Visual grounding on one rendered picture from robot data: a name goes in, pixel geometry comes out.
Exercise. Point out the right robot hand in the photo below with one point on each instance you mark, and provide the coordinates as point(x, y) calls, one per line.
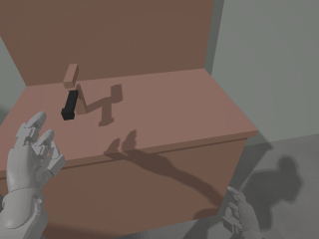
point(245, 217)

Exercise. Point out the left robot forearm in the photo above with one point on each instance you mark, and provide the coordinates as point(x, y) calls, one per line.
point(23, 216)

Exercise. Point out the left robot hand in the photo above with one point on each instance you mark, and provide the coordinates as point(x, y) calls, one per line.
point(28, 164)

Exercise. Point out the counter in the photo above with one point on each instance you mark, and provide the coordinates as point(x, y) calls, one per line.
point(154, 141)

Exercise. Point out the tap lever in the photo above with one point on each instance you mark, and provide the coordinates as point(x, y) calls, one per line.
point(68, 111)

